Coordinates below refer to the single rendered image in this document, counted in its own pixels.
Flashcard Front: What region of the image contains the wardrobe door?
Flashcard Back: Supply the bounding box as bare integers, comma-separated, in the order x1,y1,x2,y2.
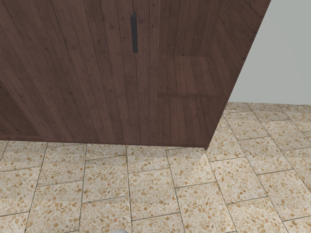
0,80,40,136
0,0,161,145

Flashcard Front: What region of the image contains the handle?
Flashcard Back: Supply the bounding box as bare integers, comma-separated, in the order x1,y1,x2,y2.
131,13,138,53

